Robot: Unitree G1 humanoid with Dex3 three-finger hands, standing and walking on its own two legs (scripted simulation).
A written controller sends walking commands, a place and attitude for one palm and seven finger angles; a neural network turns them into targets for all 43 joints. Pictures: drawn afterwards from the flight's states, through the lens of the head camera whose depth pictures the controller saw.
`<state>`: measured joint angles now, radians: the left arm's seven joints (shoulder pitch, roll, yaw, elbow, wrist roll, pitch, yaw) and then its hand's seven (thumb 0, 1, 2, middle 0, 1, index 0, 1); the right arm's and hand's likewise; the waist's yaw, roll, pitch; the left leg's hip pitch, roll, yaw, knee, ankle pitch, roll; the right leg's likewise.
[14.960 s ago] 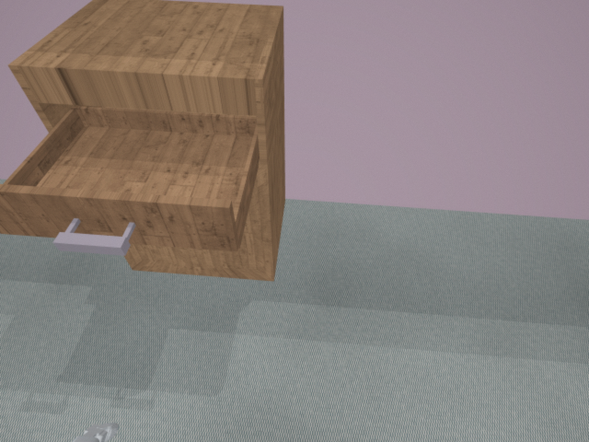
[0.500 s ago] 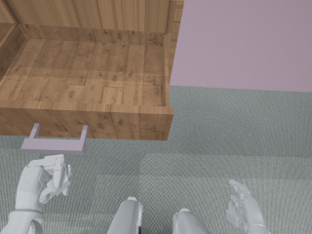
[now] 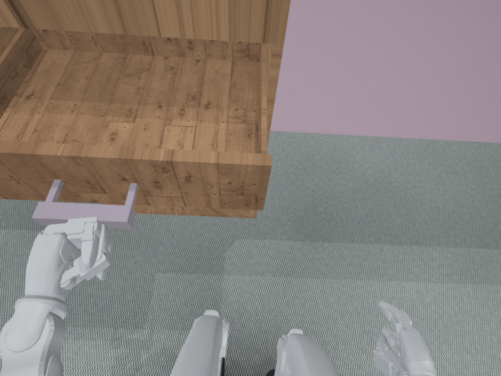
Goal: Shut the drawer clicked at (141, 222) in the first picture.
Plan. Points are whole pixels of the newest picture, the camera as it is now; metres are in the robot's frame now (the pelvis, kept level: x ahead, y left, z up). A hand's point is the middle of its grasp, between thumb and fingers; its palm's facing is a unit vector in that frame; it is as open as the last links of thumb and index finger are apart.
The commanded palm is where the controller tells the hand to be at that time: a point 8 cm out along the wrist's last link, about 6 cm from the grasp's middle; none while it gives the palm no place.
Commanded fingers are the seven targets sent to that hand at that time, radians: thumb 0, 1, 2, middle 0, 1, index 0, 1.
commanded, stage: push the drawer shut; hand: left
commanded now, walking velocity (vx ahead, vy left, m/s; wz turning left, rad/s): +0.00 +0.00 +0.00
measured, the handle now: (90, 201) +0.35 +0.27 +0.04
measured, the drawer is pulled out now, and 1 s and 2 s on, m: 0.27 0.14 0.02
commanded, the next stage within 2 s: none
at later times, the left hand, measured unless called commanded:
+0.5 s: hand (111, 205) +0.35 +0.25 +0.04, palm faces +0.04 -1.00 -0.05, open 3.0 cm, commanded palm +0.34 +0.29 +0.04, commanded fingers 0.00 0.90 0.90 -1.40 -1.60 -1.40 -1.60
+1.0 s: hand (124, 176) +0.40 +0.24 +0.04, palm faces +0.07 -1.00 -0.06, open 3.0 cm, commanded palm +0.40 +0.28 +0.04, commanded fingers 0.00 0.90 0.90 -1.40 -1.60 -1.40 -1.60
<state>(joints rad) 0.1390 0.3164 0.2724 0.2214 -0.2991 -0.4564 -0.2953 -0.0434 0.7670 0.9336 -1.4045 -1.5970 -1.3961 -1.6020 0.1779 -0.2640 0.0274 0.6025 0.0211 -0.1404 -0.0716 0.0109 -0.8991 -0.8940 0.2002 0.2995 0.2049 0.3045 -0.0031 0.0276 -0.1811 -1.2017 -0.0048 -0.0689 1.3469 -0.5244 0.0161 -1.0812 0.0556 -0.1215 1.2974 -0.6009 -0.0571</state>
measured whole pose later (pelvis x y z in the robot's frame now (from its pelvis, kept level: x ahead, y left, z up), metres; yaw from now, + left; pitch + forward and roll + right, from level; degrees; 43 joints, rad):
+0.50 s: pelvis -0.01 +0.02 +0.01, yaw -1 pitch +22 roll -4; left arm -0.19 0.36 0.31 0.51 -0.25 -0.42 -0.28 -0.02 0.71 0.88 -1.40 -1.60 -1.40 -1.60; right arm 0.23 -0.27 0.04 0.61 0.02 -0.11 -0.07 0.01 -0.90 -0.89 0.20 0.30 0.21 0.30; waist -0.05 0.02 -0.17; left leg -1.19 0.00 -0.04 1.30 -0.49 0.04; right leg -1.07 0.05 -0.09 1.25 -0.56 -0.03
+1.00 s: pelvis +0.00 +0.01 +0.01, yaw -1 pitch +23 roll -4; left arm -0.43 0.38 0.31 0.75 -0.19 -0.47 -0.23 0.00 0.76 0.92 -1.40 -1.60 -1.40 -1.60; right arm 0.24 -0.27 0.05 0.63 0.01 -0.04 -0.05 0.01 -0.90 -0.89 0.20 0.30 0.21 0.30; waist -0.06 0.02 -0.16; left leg -1.20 -0.01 -0.04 1.29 -0.49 0.04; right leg -1.08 0.05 -0.09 1.24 -0.56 -0.03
